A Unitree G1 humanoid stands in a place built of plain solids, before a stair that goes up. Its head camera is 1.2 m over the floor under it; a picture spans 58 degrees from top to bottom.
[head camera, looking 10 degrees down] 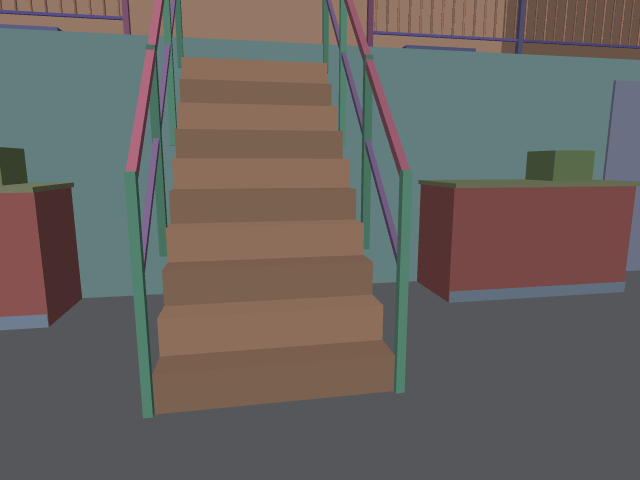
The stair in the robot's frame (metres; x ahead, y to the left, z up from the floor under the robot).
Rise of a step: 0.21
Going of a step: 0.21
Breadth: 1.22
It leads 10 degrees to the left of straight ahead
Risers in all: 11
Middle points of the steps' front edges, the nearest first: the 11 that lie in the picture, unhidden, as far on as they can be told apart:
2.03 0.20 0.21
2.23 0.24 0.41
2.44 0.28 0.62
2.64 0.31 0.82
2.84 0.35 1.03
3.05 0.39 1.24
3.25 0.43 1.44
3.45 0.46 1.65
3.65 0.50 1.85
3.86 0.54 2.06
4.06 0.57 2.27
